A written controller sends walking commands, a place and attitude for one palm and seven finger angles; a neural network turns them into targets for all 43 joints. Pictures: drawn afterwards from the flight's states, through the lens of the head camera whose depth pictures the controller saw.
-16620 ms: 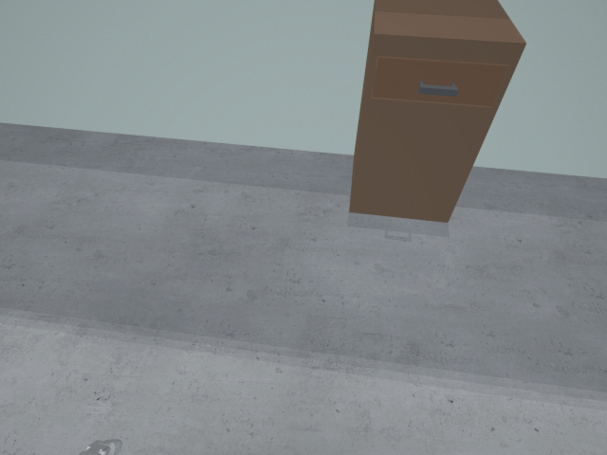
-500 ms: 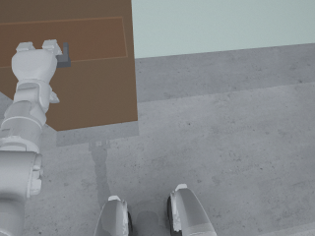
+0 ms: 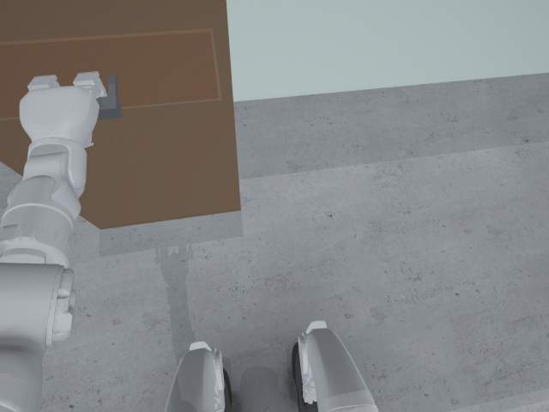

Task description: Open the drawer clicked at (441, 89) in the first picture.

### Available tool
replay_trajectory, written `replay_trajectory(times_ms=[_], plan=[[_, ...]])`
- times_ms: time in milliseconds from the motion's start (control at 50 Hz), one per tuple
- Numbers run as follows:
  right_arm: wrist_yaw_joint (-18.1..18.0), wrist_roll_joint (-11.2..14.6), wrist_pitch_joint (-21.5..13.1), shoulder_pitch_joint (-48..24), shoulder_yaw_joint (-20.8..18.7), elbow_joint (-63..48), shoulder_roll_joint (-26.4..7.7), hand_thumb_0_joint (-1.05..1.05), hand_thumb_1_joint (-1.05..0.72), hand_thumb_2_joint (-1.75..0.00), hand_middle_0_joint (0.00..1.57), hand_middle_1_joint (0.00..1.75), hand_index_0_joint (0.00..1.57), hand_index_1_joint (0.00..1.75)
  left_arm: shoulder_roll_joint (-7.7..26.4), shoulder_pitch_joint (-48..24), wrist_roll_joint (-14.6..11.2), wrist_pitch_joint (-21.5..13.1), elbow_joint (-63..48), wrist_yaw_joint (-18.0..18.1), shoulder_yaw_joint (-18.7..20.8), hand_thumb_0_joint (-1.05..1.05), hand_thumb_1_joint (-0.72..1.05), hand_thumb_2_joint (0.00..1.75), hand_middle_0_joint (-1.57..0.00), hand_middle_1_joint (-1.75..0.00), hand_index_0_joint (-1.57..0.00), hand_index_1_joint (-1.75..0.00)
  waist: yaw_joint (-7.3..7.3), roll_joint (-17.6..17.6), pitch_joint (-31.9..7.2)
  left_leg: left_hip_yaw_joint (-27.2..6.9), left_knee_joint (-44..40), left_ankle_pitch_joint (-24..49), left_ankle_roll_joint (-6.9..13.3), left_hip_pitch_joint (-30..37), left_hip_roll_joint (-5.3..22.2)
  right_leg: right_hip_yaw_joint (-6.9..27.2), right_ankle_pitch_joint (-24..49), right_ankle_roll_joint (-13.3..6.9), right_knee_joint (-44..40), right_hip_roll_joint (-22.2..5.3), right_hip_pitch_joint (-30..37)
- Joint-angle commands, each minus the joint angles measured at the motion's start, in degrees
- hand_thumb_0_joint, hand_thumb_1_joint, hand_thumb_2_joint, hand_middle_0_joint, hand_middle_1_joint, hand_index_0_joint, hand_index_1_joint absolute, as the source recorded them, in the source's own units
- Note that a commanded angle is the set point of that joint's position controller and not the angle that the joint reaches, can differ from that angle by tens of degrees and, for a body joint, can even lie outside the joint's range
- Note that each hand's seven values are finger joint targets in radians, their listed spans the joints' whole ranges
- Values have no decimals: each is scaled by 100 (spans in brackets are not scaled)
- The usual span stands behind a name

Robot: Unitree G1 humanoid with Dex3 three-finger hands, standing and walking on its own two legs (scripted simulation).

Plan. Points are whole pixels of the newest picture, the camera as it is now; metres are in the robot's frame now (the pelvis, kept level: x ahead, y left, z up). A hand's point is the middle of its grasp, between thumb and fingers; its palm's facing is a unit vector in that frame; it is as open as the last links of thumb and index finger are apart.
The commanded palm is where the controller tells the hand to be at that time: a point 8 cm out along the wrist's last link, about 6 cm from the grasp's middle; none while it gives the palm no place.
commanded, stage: pull the drawer open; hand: left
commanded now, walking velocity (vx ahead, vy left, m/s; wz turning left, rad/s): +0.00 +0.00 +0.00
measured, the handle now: (75, 98) +0.58 +0.24 +0.00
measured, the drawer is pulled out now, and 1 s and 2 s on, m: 0.00 0.10 0.22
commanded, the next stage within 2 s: none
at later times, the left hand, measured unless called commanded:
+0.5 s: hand (81, 158) +0.49 +0.24 -0.02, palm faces -0.05 -0.04 -1.00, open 5.5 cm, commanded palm +0.46 +0.23 +0.03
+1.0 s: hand (79, 200) +0.42 +0.23 -0.02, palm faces -0.04 -0.03 -1.00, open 5.5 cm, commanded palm +0.40 +0.22 +0.03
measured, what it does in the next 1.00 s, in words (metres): stands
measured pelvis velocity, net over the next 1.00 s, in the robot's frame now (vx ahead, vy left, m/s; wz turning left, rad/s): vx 0.03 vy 0.00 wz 0.01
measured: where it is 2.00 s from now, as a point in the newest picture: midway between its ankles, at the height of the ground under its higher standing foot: (265, 407)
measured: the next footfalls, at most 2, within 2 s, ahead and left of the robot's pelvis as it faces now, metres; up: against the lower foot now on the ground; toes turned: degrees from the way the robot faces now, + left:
none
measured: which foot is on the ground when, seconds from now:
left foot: down 0.00-1.00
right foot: down 0.00-1.00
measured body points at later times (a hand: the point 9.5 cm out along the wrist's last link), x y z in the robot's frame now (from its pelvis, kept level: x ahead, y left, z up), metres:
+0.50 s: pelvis +0.02 +0.01 +0.02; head +0.17 +0.00 +0.44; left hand +0.49 +0.24 +0.04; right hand +0.04 -0.27 -0.12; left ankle +0.00 +0.11 -0.62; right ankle +0.05 -0.14 -0.62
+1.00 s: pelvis +0.03 +0.00 +0.03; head +0.15 -0.01 +0.47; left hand +0.42 +0.23 +0.04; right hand +0.11 -0.27 -0.11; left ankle +0.00 +0.11 -0.62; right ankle +0.05 -0.14 -0.62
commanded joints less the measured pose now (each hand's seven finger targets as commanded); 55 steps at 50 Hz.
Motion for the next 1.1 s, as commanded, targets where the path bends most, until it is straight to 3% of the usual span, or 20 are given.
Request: replay_trajectory(times_ms=[0, 100, 120, 200, 260, 300, 360, 380, 420, 460, 480, 500, 660, 700, 800, 860, 940, 980, 1040, 1080], plan=[[-38, 13, 8, 1243, -361, -97, -1033, 0, -90, -90, 20, 30, 20, 30, 1465, -2276, -104, -45, -1175, 249, 330, 0, 90, 90, -40, -135, -40, -135, -92, 548, -3434, -161, -749, 2695, 153, 2336, -278, -29, 1856, -255, -625, 397, 1995], [-29, 22, 34, 1177, -345, -122, -1031, 0, -90, -90, 20, 30, 20, 30, 1510, -1742, -158, -58, -1193, 220, 446, 0, 90, 90, -40, -135, -40, -135, 93, 489, -3380, -93, -835, 2652, 155, 2285, -292, -4, 1947, -258, -657, 397, 2220], [-19, 30, 35, 1164, -364, -144, -1017, 0, -90, -90, 20, 30, 20, 30, 1315, -1587, -181, -55, -1156, 211, 341, 0, 90, 90, -40, -135, -40, -135, 84, 454, -3344, -94, -869, 2661, 157, 2332, -291, -16, 1946, -260, -697, 399, 2228], [0, 37, 89, 1097, -365, -172, -1013, 0, -90, -90, 20, 30, 20, 30, 1398, -966, -232, -92, -1297, 212, 539, 0, 90, 90, -40, -135, -40, -135, 290, 314, -3313, -33, -930, 2874, 150, 2367, -284, -7, 2203, -260, -696, 393, 2492], [19, 35, 104, 1042, -413, -187, -990, 0, -90, -90, 20, 30, 20, 30, 1160, -589, -242, -145, -1520, 296, 520, 0, 90, 90, -40, -135, -40, -135, 389, 265, -3415, -37, -994, 3063, 128, 2597, -268, -12, 2287, -271, -718, 391, 2553], [27, 40, 116, 1018, -442, -185, -967, 0, -90, -90, 20, 30, 20, 30, 910, -445, -233, -133, -1579, 385, 386, 0, 90, 90, -40, -135, -40, -135, 353, 262, -3168, -19, -1054, 3060, 121, 2624, -253, -27, 2280, -263, -783, 395, 2491], [34, 21, 147, 938, -454, -161, -987, 0, -90, -90, 20, 30, 20, 30, 1039, -213, -228, -125, -1736, 515, 587, 0, 90, 90, -40, -135, -40, -135, 482, 109, -3218, -18, -1112, 3170, 112, 2701, -249, -18, 2372, -276, -769, 385, 2646], [42, 27, 156, 934, -468, -182, -959, 0, -90, -90, 20, 30, 20, 30, 794, -128, -215, -107, -1717, 550, 413, 0, 90, 90, -40, -135, -40, -135, 440, 182, -3196, -4, -1124, 3204, 109, 2747, -255, -21, 2383, -272, -796, 379, 2612], [33, 30, 172, 866, -478, -155, -957, 0, -90, -90, 20, 30, 20, 30, 702, -133, -182, -51, -1675, 635, 371, 0, 90, 90, -40, -135, -40, -135, 393, 2, -2855, 9, -1189, 3048, 112, 2667, -241, -40, 2275, -267, -856, 384, 2547], [45, 17, 193, 788, -488, -185, -944, 0, -90, -90, 20, 30, 20, 30, 707, -5, -195, -53, -1861, 697, 441, 0, 90, 90, -40, -135, -40, -135, 519, 104, -3084, 33, -1201, 3167, 99, 2791, -270, -13, 2371, -286, -832, 373, 2688], [41, 17, 204, 818, -507, -188, -933, 0, -90, -90, 20, 30, 20, 30, 647, 64, -152, -37, -1884, 738, 414, 0, 90, 90, -40, -135, -40, -135, 492, 95, -3104, -3, -1215, 3315, 90, 2915, -250, -34, 2426, -280, -829, 369, 2662], [51, 20, 214, 786, -511, -195, -907, 0, -90, -90, 20, 30, 20, 30, 455, 179, -166, -2, -1859, 758, 299, 0, 90, 90, -40, -135, -40, -135, 501, 132, -3001, 24, -1234, 3339, 85, 2952, -256, -41, 2419, -282, -874, 376, 2645], [35, 21, 281, 497, -536, -332, -822, 0, -90, -90, 20, 30, 20, 30, 92, 735, -182, 35, -2306, 905, 213, 0, 90, 90, -40, -135, -40, -135, 611, 73, -2858, 42, -1385, 3519, 70, 3206, -253, -51, 2487, -301, -988, 366, 2830], [18, 25, 288, 452, -533, -366, -817, 0, -90, -90, 20, 30, 20, 30, 151, 923, -170, 30, -2355, 942, 287, 0, 90, 90, -40, -135, -40, -135, 645, -114, -2831, 75, -1408, 3382, 84, 3109, -269, -29, 2534, -292, -1009, 356, 2980], [-12, 26, 285, 286, -533, -378, -778, 0, -90, -90, 20, 30, 20, 30, -70, 1051, -104, 67, -2409, 1056, 152, 0, 90, 90, -40, -135, -40, -135, 617, -124, -2585, 104, -1451, 3099, 81, 3074, -297, -33, 2355, -304, -1067, 354, 2872], [-22, 18, 291, 207, -528, -417, -762, 0, -90, -90, 20, 30, 20, 30, -66, 1102, -78, 91, -2580, 1100, 164, 0, 90, 90, -40, -135, -40, -135, 688, 20, -2766, 89, -1473, 3160, 68, 3185, -321, -29, 2363, -331, -1035, 353, 2947], [-30, 45, 270, 141, -544, -470, -702, 0, -90, -90, 20, 30, 20, 30, -408, 1337, -80, 173, -2620, 1131, -65, 0, 90, 90, -40, -135, -40, -135, 646, -117, -2609, 106, -1523, 3092, 70, 3240, -315, -52, 2321, -323, -1127, 363, 2943], [-52, 47, 268, 108, -525, -474, -716, 0, -90, -90, 20, 30, 20, 30, -270, 1428, -82, 203, -2658, 1118, 36, 0, 90, 90, -40, -135, -40, -135, 708, -152, -2621, 99, -1564, 3016, 67, 3200, -322, -48, 2266, -323, -1107, 355, 3014], [-84, 53, 235, 42, -532, -518, -675, 0, -90, -90, 20, 30, 20, 30, -422, 1553, -84, 190, -2832, 1091, -90, 0, 90, 90, -40, -135, -40, -135, 709, -75, -2638, 133, -1596, 2956, 72, 3266, -328, -28, 2291, -329, -1166, 354, 3077], [-85, 67, 232, -13, -513, -580, -674, 0, -90, -90, 20, 30, 20, 30, -407, 1988, -136, 208, -2883, 1071, -10, 0, 90, 90, -40, -135, -40, -135, 811, -174, -2604, 138, -1625, 2961, 74, 3227, -345, -20, 2297, -336, -1168, 356, 3189]])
